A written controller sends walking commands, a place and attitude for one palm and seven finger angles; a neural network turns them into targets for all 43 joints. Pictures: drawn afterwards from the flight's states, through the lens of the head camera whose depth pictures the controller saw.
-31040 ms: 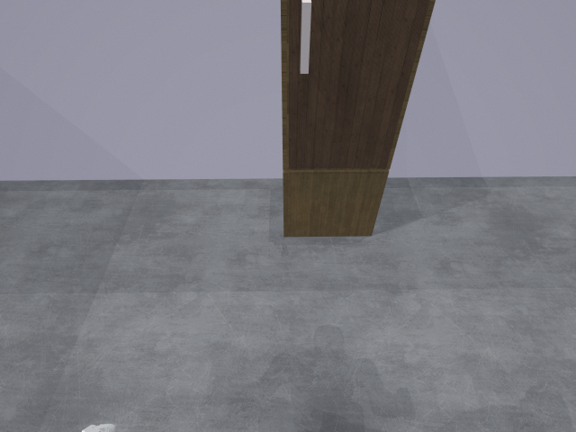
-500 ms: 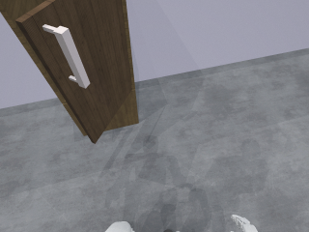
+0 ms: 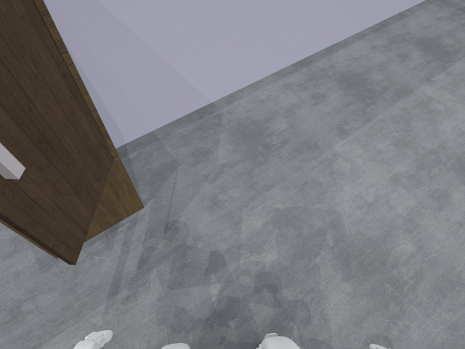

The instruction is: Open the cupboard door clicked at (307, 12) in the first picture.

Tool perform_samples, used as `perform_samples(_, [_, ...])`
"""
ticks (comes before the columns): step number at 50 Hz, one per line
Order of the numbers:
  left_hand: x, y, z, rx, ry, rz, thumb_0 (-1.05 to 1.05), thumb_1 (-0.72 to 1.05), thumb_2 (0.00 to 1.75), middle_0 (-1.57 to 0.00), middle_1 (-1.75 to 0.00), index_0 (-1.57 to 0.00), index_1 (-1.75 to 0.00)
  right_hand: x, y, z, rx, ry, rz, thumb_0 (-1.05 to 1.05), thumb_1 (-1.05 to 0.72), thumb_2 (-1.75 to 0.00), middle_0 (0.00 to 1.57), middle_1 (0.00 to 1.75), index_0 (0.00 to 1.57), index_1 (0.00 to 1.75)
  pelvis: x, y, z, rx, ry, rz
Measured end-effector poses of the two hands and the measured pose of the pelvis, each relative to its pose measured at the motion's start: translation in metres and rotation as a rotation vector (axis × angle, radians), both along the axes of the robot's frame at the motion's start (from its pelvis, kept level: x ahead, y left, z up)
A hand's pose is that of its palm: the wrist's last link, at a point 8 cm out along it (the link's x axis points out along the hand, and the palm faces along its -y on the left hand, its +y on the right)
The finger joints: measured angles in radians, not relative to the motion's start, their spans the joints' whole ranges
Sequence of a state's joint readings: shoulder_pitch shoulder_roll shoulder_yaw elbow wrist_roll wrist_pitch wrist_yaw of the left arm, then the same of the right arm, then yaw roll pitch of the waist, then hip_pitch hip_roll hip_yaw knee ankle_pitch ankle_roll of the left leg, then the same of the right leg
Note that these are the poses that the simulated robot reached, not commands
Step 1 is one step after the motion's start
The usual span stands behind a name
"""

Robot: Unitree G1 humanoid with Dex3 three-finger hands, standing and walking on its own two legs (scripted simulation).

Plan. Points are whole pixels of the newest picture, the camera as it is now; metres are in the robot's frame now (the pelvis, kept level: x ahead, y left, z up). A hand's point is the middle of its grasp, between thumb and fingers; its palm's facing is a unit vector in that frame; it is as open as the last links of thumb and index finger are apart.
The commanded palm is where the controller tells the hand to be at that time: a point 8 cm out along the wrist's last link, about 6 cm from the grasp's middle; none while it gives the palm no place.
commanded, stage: walk to a spot facing it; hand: left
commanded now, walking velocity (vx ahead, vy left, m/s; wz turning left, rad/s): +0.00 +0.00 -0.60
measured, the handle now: out of the picture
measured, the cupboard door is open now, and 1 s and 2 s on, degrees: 50 50 50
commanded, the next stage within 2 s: turn to face it in 1.90 s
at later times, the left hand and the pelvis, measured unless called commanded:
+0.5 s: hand (158, 331) +0.16 +0.15 -0.16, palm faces -0.29 -0.94 -0.20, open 7.4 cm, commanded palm none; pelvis +0.04 -0.02 +0.01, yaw -19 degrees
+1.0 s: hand (251, 250) +0.33 -0.03 -0.16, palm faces -0.58 -0.80 -0.18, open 7.4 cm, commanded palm none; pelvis +0.15 -0.14 +0.01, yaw -34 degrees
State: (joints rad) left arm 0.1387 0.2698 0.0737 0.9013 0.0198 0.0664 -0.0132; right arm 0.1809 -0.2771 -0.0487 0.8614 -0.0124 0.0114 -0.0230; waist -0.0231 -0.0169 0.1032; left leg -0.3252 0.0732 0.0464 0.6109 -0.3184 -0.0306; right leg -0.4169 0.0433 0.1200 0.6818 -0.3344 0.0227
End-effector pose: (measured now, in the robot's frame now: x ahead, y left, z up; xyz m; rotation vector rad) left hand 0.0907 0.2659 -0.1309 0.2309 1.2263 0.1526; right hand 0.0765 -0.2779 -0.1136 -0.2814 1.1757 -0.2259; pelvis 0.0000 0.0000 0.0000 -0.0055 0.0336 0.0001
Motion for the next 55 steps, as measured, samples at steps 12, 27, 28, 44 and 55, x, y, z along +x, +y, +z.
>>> perform_samples(12, [0.077,-0.057,0.01,-0.028,-0.122,-0.177,0.01,0.9,0.9,-0.2,-0.29,-0.2,-0.3,-0.083,-0.019,-0.014,0.061,0.152,-0.173,0.0,-0.9,-0.89,0.2,0.3,0.21,0.3,0.012,-0.032,-0.002,0.009,-0.012,-0.139])
perform_samples(27, [0.095,-0.073,0.002,-0.057,0.057,-0.311,0.01,0.9,0.9,-0.2,-0.29,-0.21,-0.3,-0.058,-0.008,0.006,0.052,-0.028,-0.311,0.0,-0.91,-0.89,0.2,0.3,0.2,0.3,0.044,-0.028,0.01,-0.006,-0.006,-0.346])
perform_samples(28, [0.105,-0.078,0.004,-0.062,0.05,-0.324,0.01,0.9,0.9,-0.2,-0.29,-0.21,-0.3,-0.064,-0.006,0.008,0.057,-0.01,-0.322,0.0,-0.91,-0.89,0.2,0.3,0.2,0.3,0.048,-0.031,0.012,-0.006,-0.007,-0.355])
perform_samples(44, [0.259,-0.233,0.01,-0.063,-0.135,-0.582,0.0,0.91,0.9,-0.19,-0.29,-0.2,-0.3,-0.119,-0.051,-0.022,0.164,0.244,-0.609,0.01,-0.91,-0.89,0.2,0.3,0.2,0.3,0.11,-0.118,-0.002,-0.004,-0.029,-0.518])
perform_samples(55, [0.29,-0.264,-0.009,-0.096,0.068,-0.623,0.01,0.91,0.9,-0.2,-0.29,-0.21,-0.3,0.013,-0.107,0.0,0.061,-0.053,-0.633,0.0,-0.91,-0.89,0.2,0.3,0.2,0.3,0.194,-0.153,0.005,-0.008,-0.001,-0.642])
